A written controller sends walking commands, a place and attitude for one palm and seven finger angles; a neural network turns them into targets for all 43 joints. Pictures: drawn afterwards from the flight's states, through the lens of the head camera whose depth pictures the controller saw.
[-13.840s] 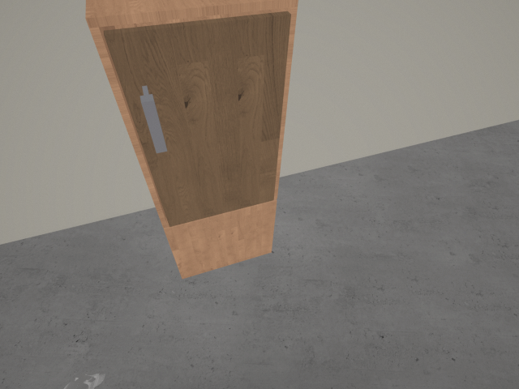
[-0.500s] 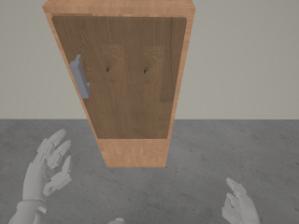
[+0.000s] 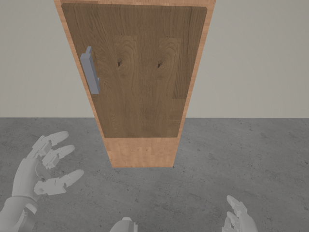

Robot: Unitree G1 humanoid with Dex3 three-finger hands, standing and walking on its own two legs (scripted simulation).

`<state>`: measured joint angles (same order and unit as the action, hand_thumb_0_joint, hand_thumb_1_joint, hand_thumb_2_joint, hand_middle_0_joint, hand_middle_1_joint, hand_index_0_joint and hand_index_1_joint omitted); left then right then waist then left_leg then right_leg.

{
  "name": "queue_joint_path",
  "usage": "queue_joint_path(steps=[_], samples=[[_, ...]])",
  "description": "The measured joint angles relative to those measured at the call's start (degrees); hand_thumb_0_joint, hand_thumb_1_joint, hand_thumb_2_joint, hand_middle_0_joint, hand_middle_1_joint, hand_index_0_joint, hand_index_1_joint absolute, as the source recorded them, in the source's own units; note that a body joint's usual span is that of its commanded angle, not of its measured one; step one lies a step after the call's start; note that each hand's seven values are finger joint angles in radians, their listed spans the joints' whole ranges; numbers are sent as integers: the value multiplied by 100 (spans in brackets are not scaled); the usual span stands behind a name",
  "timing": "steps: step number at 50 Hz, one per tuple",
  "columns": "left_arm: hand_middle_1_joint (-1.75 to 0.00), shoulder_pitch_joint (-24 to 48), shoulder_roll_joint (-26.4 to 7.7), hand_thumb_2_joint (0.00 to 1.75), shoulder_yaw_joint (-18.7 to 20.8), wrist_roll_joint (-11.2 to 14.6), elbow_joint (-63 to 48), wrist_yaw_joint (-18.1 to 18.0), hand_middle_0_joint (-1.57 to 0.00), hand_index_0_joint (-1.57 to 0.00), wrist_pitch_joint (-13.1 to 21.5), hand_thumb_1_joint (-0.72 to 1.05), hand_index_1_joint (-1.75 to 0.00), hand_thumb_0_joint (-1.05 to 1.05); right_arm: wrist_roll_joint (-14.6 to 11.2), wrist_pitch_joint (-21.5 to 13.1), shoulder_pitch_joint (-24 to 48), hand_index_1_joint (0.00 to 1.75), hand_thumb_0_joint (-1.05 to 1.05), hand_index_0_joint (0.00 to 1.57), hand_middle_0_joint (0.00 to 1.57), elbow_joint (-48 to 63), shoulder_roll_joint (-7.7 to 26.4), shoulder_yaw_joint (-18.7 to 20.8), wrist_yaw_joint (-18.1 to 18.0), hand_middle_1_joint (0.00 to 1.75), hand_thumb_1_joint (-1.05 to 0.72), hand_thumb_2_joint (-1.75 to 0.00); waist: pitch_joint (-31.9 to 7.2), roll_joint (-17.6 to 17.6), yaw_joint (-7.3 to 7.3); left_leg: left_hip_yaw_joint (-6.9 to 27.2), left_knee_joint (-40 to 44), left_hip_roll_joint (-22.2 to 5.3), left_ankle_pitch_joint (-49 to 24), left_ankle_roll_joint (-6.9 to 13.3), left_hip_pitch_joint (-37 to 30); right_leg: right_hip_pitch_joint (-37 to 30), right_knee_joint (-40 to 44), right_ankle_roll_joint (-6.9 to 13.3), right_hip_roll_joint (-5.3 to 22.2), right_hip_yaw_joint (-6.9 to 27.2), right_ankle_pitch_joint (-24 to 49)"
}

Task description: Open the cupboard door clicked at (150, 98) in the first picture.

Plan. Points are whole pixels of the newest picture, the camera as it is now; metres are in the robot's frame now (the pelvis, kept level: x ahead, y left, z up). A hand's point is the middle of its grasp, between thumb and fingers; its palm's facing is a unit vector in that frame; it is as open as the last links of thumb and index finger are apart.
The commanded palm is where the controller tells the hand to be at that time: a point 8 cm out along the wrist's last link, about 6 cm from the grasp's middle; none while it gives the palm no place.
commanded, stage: raise the hand with hooked fingers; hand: left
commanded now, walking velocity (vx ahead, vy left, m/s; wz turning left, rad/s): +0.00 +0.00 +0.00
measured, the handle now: (92, 70) +0.54 +0.22 +0.11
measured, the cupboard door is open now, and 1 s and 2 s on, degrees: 0 0 0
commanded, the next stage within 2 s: move the hooked fingers beside the handle in 1.30 s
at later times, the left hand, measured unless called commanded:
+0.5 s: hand (33, 151) +0.26 +0.28 +0.11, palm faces +0.11 -0.99 -0.05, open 13.6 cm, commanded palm +0.23 +0.32 +0.11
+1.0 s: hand (40, 131) +0.30 +0.26 +0.13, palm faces +0.07 -1.00 -0.01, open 14.0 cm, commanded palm +0.27 +0.31 +0.14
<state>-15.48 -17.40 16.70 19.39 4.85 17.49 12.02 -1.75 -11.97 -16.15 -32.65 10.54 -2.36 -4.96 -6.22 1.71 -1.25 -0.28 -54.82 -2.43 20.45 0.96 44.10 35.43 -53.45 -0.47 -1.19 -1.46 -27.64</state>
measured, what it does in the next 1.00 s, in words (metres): stands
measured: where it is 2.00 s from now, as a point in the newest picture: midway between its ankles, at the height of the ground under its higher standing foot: outside the picture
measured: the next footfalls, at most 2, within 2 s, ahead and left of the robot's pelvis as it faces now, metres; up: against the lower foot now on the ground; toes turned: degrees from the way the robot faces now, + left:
none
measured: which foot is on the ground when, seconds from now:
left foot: down 0.00-1.00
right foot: down 0.00-1.00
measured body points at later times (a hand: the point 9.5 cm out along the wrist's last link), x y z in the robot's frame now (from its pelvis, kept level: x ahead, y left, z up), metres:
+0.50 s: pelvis +0.00 +0.01 +0.02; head +0.02 +0.02 +0.47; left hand +0.25 +0.33 +0.11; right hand +0.19 -0.22 -0.04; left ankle +0.07 +0.11 -0.68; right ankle -0.01 -0.13 -0.68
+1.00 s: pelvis +0.01 -0.02 +0.03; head +0.03 -0.02 +0.48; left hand +0.29 +0.32 +0.14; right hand +0.17 -0.26 -0.05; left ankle +0.07 +0.11 -0.68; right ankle -0.01 -0.13 -0.68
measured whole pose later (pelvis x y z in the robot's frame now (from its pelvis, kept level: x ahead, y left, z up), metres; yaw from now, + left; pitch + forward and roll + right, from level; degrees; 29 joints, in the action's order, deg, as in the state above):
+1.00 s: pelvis +0.01 -0.02 +0.03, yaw +1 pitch +5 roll -1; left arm 3.8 -24.5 24.3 20.6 21.2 26.2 6.5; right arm -3.3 -11.1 -16.6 -33.6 16.1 -2.6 -6.4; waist -3.7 1.9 0.4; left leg 0.2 -41.7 -2.1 15.9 -0.1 30.4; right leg 22.0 -40.5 0.6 -1.2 -2.0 -23.1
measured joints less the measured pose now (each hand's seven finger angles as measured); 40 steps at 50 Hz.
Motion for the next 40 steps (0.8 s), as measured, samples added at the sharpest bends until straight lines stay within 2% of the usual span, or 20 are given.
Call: queue_joint_path(steps=[4, 8, 13, 21, 28, 37, 40], samples=[[-83, -116, 45, 55, 178, -84, -143, -355, -26, -26, 465, 7, -83, 1, 51, -9, -137, 30, 1, 20, 20, -6, 157, 49, 80, 30, -90, -90, 29, -36, 52, -6, 33, 49, -10, 46, -32, -59, 60, -47, 48, -3, 12], [-89, 66, 0, 51, 102, -146, -92, -202, -27, -26, 679, -2, -89, 0, 27, -29, -92, 30, 1, 20, 20, -115, 363, 70, 77, 30, -90, -90, 99, -20, 117, 72, -61, 101, 16, 82, 7, -93, 32, -76, 85, -86, -18], [-97, 357, -150, 46, -29, -142, 92, 140, -28, -27, 356, -14, -96, 0, -46, -48, 68, 30, 1, 20, 20, -151, 427, 50, -33, 30, -90, -90, 139, -47, 114, 80, 69, 120, -31, 105, -182, -302, 205, -98, 99, -96, 55], [-109, 795, -370, 38, 313, -20, 257, 66, -29, -29, 39, -33, -108, 0, -80, -66, 165, 30, 1, 20, 20, 59, 334, -59, -79, 30, -90, -90, 149, -68, 126, 62, 504, 118, -178, 81, -683, -794, 667, -72, 90, -81, 236], [-116, 1256, -482, 32, 376, -38, 803, 384, -30, -29, -376, -45, -116, -1, -113, 10, 163, 30, 1, 20, 20, 74, 371, -153, -102, 30, -90, -90, 205, 12, 215, 91, 786, 134, -302, 54, -926, -1032, 927, -49, 97, -113, 341], [-119, 1706, -630, 30, 680, 31, 1120, 591, -30, -30, -301, -49, -119, -1, -111, 38, 88, 30, 1, 20, 20, -98, 405, -159, -166, 30, -90, -90, 313, 7, 227, 120, 1046, 86, -391, -30, -1202, -1285, 1156, 34, 41, -134, 418], [-120, 1919, -735, 30, 746, 62, 1349, 701, -30, -30, -392, -50, -119, -1, -140, 55, 52, 30, 1, 20, 20, -145, 443, -146, -192, 30, -90, -90, 307, 25, 213, 133, 1129, 75, -422, -56, -1266, -1341, 1225, 58, 27, -145, 440]])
